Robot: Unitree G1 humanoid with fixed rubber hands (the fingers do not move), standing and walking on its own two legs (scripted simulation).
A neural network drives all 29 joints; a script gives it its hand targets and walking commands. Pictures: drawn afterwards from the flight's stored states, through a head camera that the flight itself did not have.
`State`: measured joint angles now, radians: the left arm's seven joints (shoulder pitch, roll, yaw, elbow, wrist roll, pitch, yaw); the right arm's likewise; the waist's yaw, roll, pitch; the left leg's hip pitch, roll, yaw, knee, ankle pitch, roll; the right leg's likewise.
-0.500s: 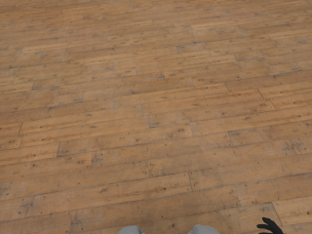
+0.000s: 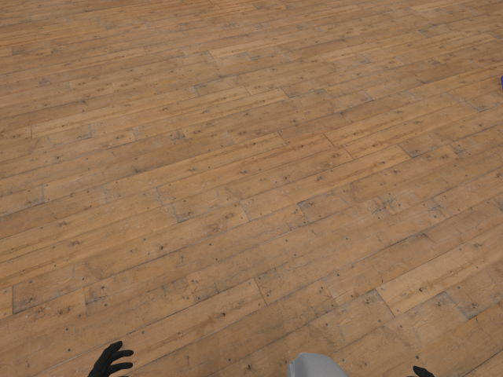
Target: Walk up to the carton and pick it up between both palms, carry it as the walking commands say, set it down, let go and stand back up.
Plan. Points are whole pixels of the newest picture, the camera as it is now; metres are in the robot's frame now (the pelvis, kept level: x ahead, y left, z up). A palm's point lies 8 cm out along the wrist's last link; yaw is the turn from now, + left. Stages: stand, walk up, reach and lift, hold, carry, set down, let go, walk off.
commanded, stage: walk up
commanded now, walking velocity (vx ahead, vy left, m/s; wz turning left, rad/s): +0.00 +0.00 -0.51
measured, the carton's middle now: out of the picture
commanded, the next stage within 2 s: none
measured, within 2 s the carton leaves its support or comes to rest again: neither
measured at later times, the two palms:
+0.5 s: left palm (132, 364) +0.16 +0.22 -0.13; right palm out of the picture +0.06 -0.32 -0.10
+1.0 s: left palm (277, 244) +0.38 -0.05 -0.14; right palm out of the picture -0.02 -0.44 -0.14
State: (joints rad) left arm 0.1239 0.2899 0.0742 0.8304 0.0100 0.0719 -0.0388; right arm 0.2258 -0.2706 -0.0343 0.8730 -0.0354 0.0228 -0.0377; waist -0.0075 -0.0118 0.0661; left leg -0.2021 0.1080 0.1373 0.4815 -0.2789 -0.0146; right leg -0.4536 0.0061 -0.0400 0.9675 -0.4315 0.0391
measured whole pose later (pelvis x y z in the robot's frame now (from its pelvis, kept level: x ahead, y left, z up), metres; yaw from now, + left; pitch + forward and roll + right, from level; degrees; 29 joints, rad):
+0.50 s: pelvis +0.01 -0.02 -0.01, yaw -16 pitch +1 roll -1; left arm 0.22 0.29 0.06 0.86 0.03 0.04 -0.05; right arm 0.17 -0.28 -0.05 0.82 -0.02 -0.01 -0.03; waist 0.02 -0.01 0.00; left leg -0.25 0.07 0.09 0.51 -0.34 -0.05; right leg -0.29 0.07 0.08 0.57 -0.33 -0.04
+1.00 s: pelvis +0.13 -0.20 -0.03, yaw -28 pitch +0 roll +0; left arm 0.11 0.28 0.06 0.85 0.02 -0.02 -0.04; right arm 0.38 -0.29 -0.06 0.88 -0.03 -0.04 0.01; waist -0.08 -0.01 0.11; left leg -0.28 0.20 0.01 1.16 -0.46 -0.05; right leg -0.45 -0.01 -0.06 0.71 -0.26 -0.04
